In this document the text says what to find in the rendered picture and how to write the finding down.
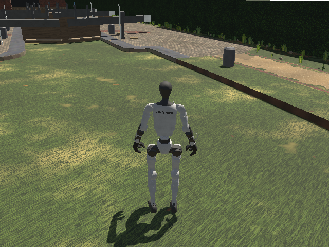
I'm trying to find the left robot upper arm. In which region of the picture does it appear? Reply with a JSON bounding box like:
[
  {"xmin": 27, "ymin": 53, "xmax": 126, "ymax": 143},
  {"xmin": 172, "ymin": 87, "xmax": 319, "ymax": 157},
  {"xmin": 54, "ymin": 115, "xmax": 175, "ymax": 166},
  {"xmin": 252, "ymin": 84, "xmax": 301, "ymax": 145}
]
[{"xmin": 140, "ymin": 103, "xmax": 154, "ymax": 131}]

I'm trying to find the right robot forearm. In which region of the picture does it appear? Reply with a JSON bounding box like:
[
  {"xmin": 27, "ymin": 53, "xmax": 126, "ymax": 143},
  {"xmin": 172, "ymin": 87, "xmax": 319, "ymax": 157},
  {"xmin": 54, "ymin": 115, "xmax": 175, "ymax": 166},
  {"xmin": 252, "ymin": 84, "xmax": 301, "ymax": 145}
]
[{"xmin": 185, "ymin": 125, "xmax": 196, "ymax": 146}]

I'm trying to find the robot right hand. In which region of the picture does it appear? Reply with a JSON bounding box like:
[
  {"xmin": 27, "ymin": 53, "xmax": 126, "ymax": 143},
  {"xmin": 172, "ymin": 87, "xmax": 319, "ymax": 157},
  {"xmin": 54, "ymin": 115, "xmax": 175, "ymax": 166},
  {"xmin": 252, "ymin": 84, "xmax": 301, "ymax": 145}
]
[{"xmin": 186, "ymin": 144, "xmax": 197, "ymax": 156}]

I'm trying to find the left robot forearm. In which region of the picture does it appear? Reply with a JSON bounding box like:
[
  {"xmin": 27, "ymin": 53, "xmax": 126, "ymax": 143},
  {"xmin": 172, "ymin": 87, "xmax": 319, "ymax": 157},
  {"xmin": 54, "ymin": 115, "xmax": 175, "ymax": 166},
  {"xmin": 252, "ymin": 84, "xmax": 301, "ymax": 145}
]
[{"xmin": 134, "ymin": 123, "xmax": 144, "ymax": 143}]

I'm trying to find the right robot foot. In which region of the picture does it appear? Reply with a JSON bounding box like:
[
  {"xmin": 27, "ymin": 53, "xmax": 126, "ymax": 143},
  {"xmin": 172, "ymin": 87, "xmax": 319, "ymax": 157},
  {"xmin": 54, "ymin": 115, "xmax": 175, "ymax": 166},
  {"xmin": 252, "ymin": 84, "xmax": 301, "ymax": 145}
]
[{"xmin": 170, "ymin": 200, "xmax": 177, "ymax": 213}]

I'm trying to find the robot head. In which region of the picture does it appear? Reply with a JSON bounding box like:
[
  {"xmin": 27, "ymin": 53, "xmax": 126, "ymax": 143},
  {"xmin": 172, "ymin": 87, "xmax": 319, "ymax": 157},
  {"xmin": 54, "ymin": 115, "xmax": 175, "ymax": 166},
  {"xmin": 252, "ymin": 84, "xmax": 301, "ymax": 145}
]
[{"xmin": 156, "ymin": 81, "xmax": 174, "ymax": 106}]

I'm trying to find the right robot upper arm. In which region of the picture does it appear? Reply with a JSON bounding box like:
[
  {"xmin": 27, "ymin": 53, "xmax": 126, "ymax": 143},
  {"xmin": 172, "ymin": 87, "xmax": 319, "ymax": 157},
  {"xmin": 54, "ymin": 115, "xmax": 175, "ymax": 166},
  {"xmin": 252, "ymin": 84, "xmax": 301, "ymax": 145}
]
[{"xmin": 176, "ymin": 104, "xmax": 190, "ymax": 133}]

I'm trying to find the robot left hand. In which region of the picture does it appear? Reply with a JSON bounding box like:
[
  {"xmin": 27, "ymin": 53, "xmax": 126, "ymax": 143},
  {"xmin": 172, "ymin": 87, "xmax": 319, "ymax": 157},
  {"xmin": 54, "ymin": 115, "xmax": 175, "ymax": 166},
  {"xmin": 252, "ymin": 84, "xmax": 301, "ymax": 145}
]
[{"xmin": 133, "ymin": 142, "xmax": 145, "ymax": 153}]

